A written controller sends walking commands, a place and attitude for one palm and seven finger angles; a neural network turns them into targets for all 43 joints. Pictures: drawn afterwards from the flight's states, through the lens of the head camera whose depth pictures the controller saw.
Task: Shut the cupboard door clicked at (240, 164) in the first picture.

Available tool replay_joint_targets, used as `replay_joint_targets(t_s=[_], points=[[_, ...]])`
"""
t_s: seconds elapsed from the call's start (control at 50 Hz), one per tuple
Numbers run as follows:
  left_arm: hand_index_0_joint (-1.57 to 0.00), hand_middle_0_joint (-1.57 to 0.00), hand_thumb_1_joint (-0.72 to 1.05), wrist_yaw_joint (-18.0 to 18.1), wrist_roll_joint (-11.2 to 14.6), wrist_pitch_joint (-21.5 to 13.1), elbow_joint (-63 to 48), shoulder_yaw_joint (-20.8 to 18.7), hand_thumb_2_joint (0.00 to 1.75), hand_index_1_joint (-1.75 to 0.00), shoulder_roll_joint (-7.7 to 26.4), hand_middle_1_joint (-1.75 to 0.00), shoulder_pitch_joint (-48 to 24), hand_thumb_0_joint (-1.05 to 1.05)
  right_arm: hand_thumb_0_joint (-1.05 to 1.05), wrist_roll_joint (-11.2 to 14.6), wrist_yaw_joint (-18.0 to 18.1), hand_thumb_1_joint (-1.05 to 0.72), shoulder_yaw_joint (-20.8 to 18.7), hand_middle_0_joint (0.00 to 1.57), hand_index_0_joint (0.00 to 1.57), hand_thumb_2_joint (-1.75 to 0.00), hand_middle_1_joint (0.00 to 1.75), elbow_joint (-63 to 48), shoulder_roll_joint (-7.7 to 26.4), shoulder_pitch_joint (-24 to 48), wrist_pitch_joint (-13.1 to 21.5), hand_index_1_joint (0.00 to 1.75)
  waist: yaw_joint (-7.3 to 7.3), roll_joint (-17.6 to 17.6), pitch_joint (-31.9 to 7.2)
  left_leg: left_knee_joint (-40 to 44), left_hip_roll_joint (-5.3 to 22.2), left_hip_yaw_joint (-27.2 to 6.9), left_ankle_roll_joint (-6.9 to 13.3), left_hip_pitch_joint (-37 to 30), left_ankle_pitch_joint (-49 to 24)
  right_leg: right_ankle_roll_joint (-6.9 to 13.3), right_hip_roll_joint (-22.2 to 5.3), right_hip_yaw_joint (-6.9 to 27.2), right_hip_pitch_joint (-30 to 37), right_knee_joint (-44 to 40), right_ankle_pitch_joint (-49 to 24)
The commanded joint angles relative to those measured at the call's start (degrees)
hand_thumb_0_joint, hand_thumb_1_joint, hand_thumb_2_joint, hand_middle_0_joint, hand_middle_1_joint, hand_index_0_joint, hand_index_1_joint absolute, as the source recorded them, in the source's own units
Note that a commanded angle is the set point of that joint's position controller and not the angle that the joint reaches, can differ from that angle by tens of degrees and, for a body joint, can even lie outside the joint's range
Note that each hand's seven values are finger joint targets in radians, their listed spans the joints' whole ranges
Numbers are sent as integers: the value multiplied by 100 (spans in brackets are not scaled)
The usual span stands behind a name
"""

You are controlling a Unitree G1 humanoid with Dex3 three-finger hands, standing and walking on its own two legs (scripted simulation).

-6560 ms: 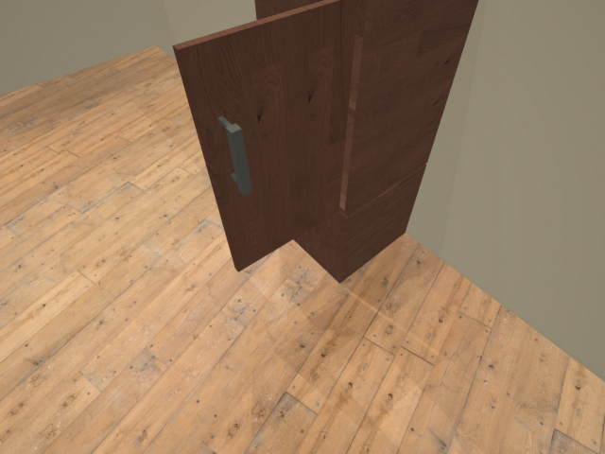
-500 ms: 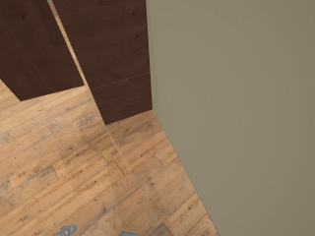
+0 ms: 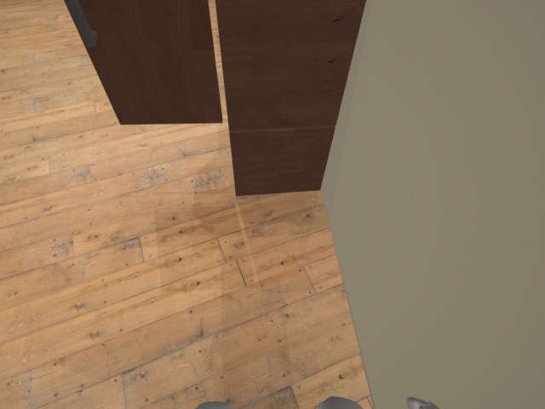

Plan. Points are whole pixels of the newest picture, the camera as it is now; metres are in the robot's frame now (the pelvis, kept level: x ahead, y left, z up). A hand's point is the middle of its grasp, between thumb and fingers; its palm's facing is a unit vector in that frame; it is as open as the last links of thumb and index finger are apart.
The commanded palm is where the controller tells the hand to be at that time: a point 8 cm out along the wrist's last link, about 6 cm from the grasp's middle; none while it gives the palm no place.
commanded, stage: turn to face it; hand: left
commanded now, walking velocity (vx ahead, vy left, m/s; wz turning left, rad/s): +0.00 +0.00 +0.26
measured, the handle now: (81, 12) +0.94 +0.56 +0.05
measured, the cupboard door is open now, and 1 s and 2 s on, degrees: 87 87 87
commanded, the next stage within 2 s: take the last steps up to it in 0.06 s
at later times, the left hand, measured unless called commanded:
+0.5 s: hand out of the picture +0.02 +0.21 -0.18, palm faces +0.19 -0.96 -0.19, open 7.4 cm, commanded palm none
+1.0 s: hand (146, 390) +0.15 +0.22 -0.15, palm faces +0.30 -0.93 -0.23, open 7.2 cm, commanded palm none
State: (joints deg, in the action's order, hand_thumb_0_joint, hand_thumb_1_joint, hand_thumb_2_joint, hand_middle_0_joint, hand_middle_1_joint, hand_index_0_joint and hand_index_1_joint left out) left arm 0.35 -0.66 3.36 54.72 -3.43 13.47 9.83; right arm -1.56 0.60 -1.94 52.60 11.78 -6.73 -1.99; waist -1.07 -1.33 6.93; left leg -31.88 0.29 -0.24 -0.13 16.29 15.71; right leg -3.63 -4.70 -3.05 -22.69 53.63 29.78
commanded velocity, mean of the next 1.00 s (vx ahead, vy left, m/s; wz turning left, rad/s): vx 0.26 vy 0.13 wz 0.16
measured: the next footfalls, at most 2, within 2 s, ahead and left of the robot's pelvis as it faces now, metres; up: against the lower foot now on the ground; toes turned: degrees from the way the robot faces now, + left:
right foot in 0.10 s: +0.04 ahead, -0.14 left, +0.00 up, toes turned -3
left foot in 0.40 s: +0.04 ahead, +0.11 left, +0.00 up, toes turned +12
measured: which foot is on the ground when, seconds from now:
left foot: down 0.00-0.10, up 0.12-0.38, down 0.40-0.74, up 0.76-1.00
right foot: up 0.00-0.08, down 0.10-0.38, up 0.40-0.72, down 0.74-1.00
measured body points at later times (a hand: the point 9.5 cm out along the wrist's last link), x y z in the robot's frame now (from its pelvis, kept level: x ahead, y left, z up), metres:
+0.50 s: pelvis +0.03 +0.01 +0.00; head +0.06 +0.03 +0.45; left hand +0.01 +0.26 -0.16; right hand +0.12 -0.23 -0.14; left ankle +0.00 +0.10 -0.73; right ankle +0.01 -0.12 -0.67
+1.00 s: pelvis +0.18 +0.03 +0.02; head +0.21 +0.02 +0.47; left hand +0.13 +0.26 -0.13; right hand +0.28 -0.20 -0.14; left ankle +0.19 +0.20 -0.68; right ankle +0.18 -0.08 -0.73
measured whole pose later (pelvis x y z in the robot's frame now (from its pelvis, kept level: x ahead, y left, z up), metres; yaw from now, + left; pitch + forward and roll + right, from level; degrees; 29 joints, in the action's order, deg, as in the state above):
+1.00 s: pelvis +0.18 +0.03 +0.02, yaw +14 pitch +1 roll +2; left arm 0.0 -1.5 -3.9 60.6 -3.6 9.6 15.8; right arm -1.4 -1.7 -3.5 59.4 11.7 -12.4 -1.1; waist -1.0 -0.3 2.9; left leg -48.0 5.2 3.5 -2.7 28.4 13.9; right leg -0.1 -5.8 -10.2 -7.6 20.5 13.3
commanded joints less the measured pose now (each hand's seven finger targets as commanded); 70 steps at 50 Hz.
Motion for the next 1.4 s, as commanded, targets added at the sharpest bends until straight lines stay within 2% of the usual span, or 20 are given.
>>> replay_joint_targets(t_s=[0.0,0.04,0.08,0.16,0.26,0.32,0.34,0.36,0.4,0.52,0.66,0.7,0.72,0.74,0.86,1.02,1.1,1.14,1.22,1.38], points=[[-20,-20,90,1,16,-211,-271,-90,90,-30,322,-30,382,0,0,-12,56,-90,-322,20,20,-90,30,-257,1154,4,27,30,45,991,-958,864,1206,-1013,779,-172,-2032,43,262,-168,910,-1430,-703],[-20,-20,90,37,-24,-310,-143,-131,90,-30,544,-30,796,0,0,62,11,-90,-289,20,20,-90,30,-280,932,142,6,30,-165,354,-891,264,670,-710,329,443,-704,130,-50,154,1741,-3000,-1663],[-20,-20,90,69,-110,-368,-226,-239,90,-30,1315,-30,738,0,0,102,-77,-90,-243,20,20,-90,30,-451,601,142,-43,30,-195,-1419,-736,-1842,-245,-10,-130,1040,1864,1191,-2113,2128,1387,-4007,-2089],[-20,-20,90,135,-104,-402,-333,-171,90,-30,831,-30,292,0,0,97,-97,-90,-239,20,20,-90,30,-192,482,111,-95,30,9,-1138,-509,-2808,43,-56,-162,1097,1464,1227,-1471,1005,1298,-3509,-3523],[-20,-20,90,44,-116,-491,-65,-299,90,-30,1078,-30,808,0,0,71,-231,-90,-157,20,20,-90,30,-173,295,271,53,30,-270,-853,-585,-886,-15,450,-164,765,1181,1117,-1542,893,1882,-3620,-2223],[-20,-20,90,-9,-77,-468,-30,-334,90,-30,1061,-30,535,0,0,50,-215,-90,-151,20,20,-90,30,-3,368,-313,128,30,74,-667,-517,484,-102,653,-82,-460,433,775,-1341,412,1025,-3234,-1083],[-20,-20,90,-46,-34,-431,-110,-313,90,-30,894,-30,385,0,0,38,-170,-90,-200,20,20,-90,30,108,603,-751,176,30,295,-34,-655,1024,94,300,65,-1288,381,541,-1087,123,336,-2574,-706],[-20,-20,90,-107,7,-394,-278,-255,90,-30,511,-30,279,0,0,-50,-106,-90,-345,20,20,-90,30,186,1159,-1239,200,30,529,1638,-722,1490,1335,-1492,640,-1995,841,184,-312,-584,-894,-1075,-98],[-20,-20,90,-114,-75,-432,-619,-139,90,-30,339,-30,-546,0,0,-66,-18,-90,-345,20,20,-90,30,333,1360,-1820,197,30,747,1440,-591,2079,2130,-2639,1480,-1615,1280,300,-98,-40,-1788,887,454],[-20,-20,90,-203,-59,-435,-180,-58,90,-30,184,-30,-322,0,0,-11,66,-90,-140,20,20,-90,30,335,789,-1332,445,30,229,758,-485,1925,1264,-995,1150,-1398,-1088,251,-198,-76,-1215,268,-846],[-20,-20,90,-195,-62,-452,-52,-95,90,-30,201,-30,18,0,0,-10,-3,-90,-141,20,20,-90,30,574,786,-1219,360,30,-115,542,-263,1474,1004,-499,922,-123,-179,250,177,-471,1031,-1857,-1422],[-20,-20,90,-135,-113,-568,266,-282,90,-30,774,-30,1238,0,0,94,-39,-90,-112,20,20,-90,30,514,502,-1157,381,30,-652,-654,-710,-638,132,267,401,1352,579,607,-846,866,3227,-3031,-714],[-20,-20,90,-72,-91,-575,371,-410,90,-30,1377,-30,1810,0,0,112,-72,-90,-112,20,20,-90,30,298,332,-1176,371,30,-794,-1956,-973,-2436,-351,445,155,2196,2071,1231,-2507,3200,3661,-4180,-141],[-20,-20,90,-8,-24,-555,277,-387,90,-30,1275,-30,1581,0,0,26,-71,-90,-193,20,20,-90,30,277,655,-1014,313,30,-612,-1342,-592,-3397,84,-176,113,2280,1811,1517,-2700,3539,2729,-4569,813],[-20,-20,90,36,-61,-771,211,-180,90,-30,385,-30,727,0,0,-11,-230,-90,-154,20,20,-90,30,521,42,-881,159,30,13,-493,-480,-2629,633,124,-211,1584,-53,976,-1599,638,1319,-4454,-1652],[-20,-20,90,-11,-114,-789,636,-187,90,-30,649,-30,1085,0,0,29,-377,-90,-112,20,20,-90,30,77,2,-45,270,30,-171,-885,-331,-393,348,623,-193,931,-322,886,-1520,63,1622,-4080,-2539],[-20,-20,90,-36,-94,-670,585,-196,90,-30,575,-30,865,0,0,-7,-264,-90,-204,20,20,-90,30,361,555,-1135,387,30,462,-45,-628,640,174,820,16,-1456,-172,599,-1039,-408,543,-2532,-2206],[-20,-20,90,-80,-42,-652,185,-65,90,-30,70,-30,672,0,0,-79,-54,-90,-424,20,20,-90,30,598,1503,-2440,394,30,928,1946,-1275,1550,2184,-1899,1013,-2743,-46,287,147,-721,-1374,718,527],[-20,-20,90,-114,-82,-547,181,-79,90,-30,92,-30,371,0,0,-34,29,-90,-214,20,20,-90,30,241,795,-1016,420,30,279,1348,-501,2066,1958,-1200,1039,-732,898,472,-480,163,-1523,1702,-539],[-20,-20,90,-178,-96,-480,112,-44,90,-30,-108,-30,382,0,0,-51,-32,-90,-185,20,20,-90,30,438,721,-942,452,30,-55,631,-430,1872,1381,72,946,-255,38,403,-13,-443,494,-1439,-1325]])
